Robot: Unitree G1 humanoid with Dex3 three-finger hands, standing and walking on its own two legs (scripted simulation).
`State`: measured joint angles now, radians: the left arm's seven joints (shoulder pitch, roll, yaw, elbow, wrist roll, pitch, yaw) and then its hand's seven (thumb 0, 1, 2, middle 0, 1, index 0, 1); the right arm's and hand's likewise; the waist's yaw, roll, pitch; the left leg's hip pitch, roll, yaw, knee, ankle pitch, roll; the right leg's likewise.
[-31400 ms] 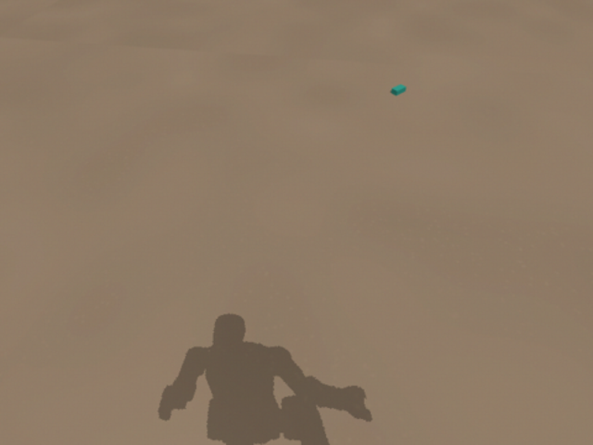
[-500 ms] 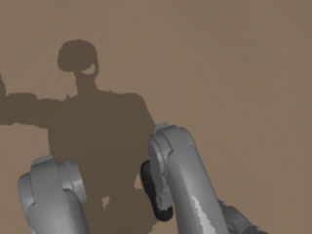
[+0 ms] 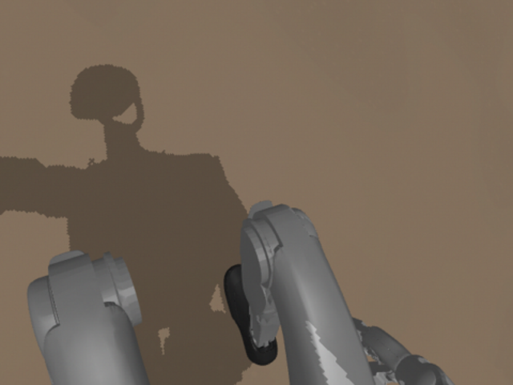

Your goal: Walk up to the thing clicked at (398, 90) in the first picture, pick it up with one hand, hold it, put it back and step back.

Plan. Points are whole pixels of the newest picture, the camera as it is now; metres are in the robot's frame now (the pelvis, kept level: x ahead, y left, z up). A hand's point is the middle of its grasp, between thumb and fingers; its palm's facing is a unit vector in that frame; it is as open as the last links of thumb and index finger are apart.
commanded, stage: rest palm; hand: left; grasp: from above
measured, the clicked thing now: out of the picture +0.42 +0.34 -0.28
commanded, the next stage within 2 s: close in 0.50 s
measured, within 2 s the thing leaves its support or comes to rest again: neither
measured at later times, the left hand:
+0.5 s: hand out of the picture +0.40 +0.33 -0.26, palm faces -0.50 -0.14 -0.86, open 14.0 cm
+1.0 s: hand out of the picture +0.41 +0.33 -0.25, palm faces -0.46 -0.15 -0.88, open 12.5 cm
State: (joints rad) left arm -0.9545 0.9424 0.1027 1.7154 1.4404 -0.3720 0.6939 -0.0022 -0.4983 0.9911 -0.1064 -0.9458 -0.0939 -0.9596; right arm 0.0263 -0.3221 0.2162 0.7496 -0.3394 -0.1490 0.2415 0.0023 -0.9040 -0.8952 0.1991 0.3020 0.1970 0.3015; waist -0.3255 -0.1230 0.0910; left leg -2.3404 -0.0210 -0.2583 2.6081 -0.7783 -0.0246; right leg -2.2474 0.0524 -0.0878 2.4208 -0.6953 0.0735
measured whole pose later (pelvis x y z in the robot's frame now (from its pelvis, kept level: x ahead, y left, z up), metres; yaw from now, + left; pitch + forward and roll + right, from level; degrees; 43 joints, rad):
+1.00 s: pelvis -0.01 +0.00 +0.00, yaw -1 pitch +27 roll -15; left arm -0.98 0.99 0.13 1.76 1.34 -0.27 0.66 0.00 -0.23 0.77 -0.26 -0.88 -0.28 -0.85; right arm 0.03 -0.37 0.26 0.71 -0.31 -0.24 0.29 0.00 -0.90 -0.89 0.20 0.30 0.20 0.30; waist -0.36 -0.13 0.14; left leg -2.35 -0.02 -0.27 2.62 -0.76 -0.01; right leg -2.24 0.06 -0.10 2.41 -0.67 0.08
